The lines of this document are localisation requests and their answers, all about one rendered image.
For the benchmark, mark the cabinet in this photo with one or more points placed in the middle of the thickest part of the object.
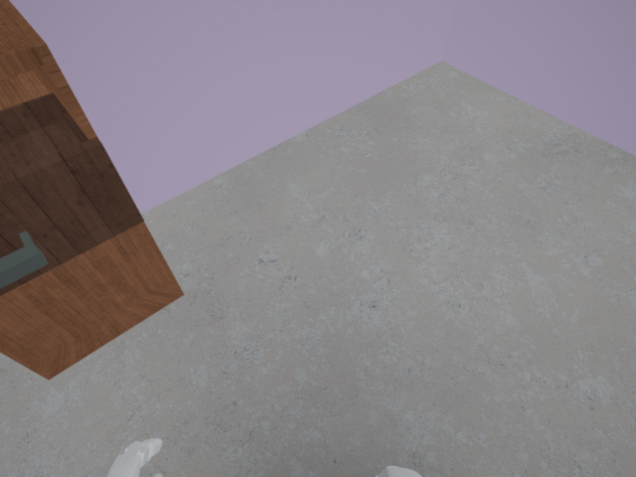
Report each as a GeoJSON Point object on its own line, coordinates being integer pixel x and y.
{"type": "Point", "coordinates": [58, 318]}

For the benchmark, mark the left robot hand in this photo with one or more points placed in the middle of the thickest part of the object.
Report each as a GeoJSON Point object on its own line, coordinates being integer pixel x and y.
{"type": "Point", "coordinates": [135, 456]}

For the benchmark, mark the handle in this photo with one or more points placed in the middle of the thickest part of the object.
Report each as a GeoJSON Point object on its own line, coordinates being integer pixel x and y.
{"type": "Point", "coordinates": [21, 262]}

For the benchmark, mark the drawer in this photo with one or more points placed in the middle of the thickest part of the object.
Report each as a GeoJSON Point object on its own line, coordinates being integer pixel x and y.
{"type": "Point", "coordinates": [58, 186]}

